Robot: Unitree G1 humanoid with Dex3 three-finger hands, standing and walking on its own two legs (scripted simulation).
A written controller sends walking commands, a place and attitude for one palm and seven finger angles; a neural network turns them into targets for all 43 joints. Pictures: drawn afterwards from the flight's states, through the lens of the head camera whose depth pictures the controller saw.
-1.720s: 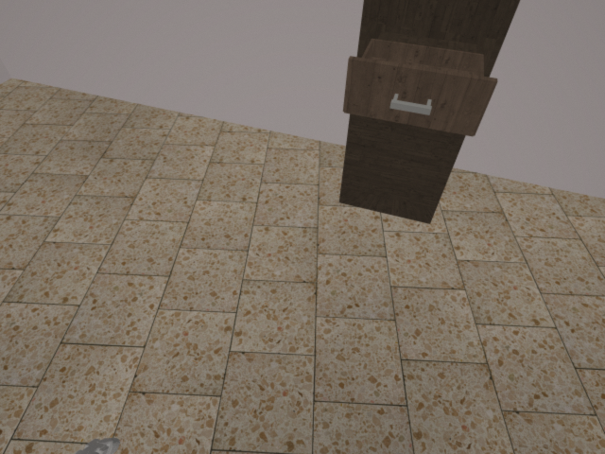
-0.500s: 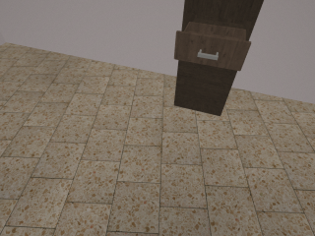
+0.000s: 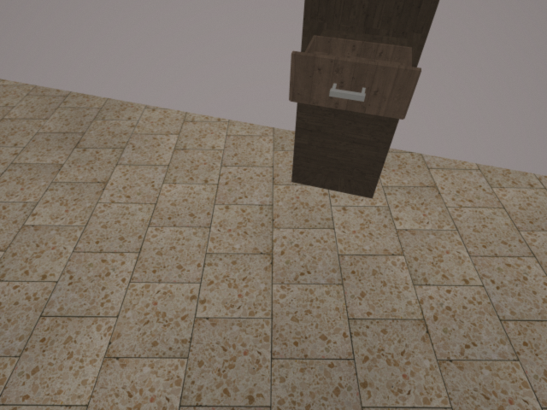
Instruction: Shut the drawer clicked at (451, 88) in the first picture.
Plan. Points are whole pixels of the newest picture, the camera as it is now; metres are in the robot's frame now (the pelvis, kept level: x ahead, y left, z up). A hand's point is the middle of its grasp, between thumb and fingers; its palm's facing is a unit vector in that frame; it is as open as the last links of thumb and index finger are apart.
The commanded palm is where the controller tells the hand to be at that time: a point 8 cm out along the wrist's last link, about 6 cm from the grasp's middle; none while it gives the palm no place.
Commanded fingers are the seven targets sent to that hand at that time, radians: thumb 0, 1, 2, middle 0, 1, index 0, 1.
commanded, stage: walk to a spot facing it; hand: left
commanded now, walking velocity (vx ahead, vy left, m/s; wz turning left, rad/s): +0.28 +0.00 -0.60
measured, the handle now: (348, 91) +1.02 -0.16 -0.04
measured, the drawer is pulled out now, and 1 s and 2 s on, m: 0.28 0.28 0.28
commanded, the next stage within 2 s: none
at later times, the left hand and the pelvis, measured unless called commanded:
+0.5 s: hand out of the picture +0.09 +0.16 -0.16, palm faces -0.16 -0.97 -0.17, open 7.4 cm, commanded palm none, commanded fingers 0.00 0.90 0.90 -0.20 -0.30 -0.20 -0.30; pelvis +0.12 -0.02 +0.00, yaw -15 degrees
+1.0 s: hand (260, 231) +0.53 +0.07 -0.15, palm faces -0.59 -0.78 -0.22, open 7.4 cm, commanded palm none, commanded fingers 0.00 0.90 0.90 -0.20 -0.30 -0.20 -0.30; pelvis +0.30 -0.01 +0.00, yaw -36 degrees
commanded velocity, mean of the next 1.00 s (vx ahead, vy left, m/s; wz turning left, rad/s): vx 0.23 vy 0.00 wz -0.60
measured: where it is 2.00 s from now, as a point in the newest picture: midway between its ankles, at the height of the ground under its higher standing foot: (297, 378)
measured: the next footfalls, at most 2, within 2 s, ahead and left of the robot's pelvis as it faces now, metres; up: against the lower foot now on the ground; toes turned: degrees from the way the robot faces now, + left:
left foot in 0.62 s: +0.35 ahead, +0.08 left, +0.00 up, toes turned -16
right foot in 1.12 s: +0.35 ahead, -0.21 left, +0.00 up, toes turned -46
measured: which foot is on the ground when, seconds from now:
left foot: down 0.00-0.20, up 0.22-0.60, down 0.62-1.00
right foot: down 0.00-0.62, up 0.64-1.00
